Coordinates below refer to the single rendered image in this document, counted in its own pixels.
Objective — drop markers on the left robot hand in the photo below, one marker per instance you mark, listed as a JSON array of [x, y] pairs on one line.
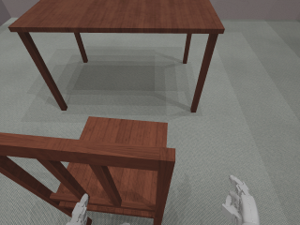
[[79, 214]]

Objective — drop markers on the right robot hand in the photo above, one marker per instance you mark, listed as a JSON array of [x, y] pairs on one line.
[[245, 209]]

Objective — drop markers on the chair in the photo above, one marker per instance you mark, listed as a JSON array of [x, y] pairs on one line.
[[123, 165]]

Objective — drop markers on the table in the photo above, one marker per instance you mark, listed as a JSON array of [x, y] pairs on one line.
[[119, 16]]

